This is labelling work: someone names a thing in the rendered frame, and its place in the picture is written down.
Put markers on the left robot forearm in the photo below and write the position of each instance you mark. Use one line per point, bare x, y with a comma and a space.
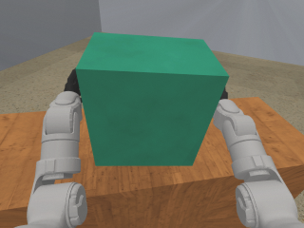
59, 158

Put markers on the robot left upper arm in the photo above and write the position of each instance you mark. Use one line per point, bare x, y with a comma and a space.
59, 205

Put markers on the robot right hand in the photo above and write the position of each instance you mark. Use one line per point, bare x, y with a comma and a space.
224, 95

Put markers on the carton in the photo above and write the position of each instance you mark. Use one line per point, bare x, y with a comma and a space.
148, 100

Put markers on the right robot forearm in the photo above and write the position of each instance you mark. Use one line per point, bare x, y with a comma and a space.
249, 159

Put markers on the pedestal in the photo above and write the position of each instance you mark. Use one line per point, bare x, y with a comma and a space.
202, 195

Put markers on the robot left hand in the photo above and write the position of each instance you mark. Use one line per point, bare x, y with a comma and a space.
72, 83

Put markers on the robot right upper arm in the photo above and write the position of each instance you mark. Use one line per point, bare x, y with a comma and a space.
266, 204

